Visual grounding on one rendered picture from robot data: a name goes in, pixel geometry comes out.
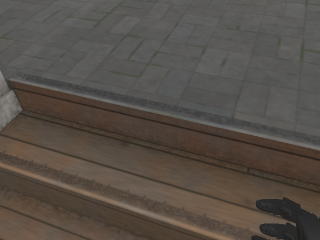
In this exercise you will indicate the stairs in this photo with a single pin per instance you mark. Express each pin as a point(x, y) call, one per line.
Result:
point(76, 168)

